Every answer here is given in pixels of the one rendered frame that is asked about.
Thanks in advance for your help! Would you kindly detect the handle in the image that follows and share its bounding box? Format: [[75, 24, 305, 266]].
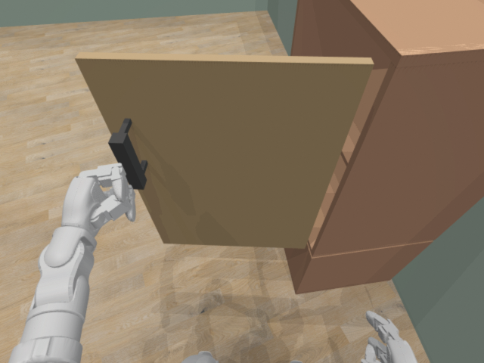
[[108, 118, 148, 190]]

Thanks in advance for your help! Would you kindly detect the robot left forearm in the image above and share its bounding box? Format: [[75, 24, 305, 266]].
[[8, 225, 97, 363]]

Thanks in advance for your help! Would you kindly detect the left robot hand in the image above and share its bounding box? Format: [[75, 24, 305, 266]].
[[61, 163, 136, 237]]

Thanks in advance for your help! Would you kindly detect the right robot hand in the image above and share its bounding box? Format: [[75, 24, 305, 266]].
[[361, 311, 417, 363]]

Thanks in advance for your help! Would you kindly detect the cupboard door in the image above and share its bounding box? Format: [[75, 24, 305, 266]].
[[75, 52, 374, 249]]

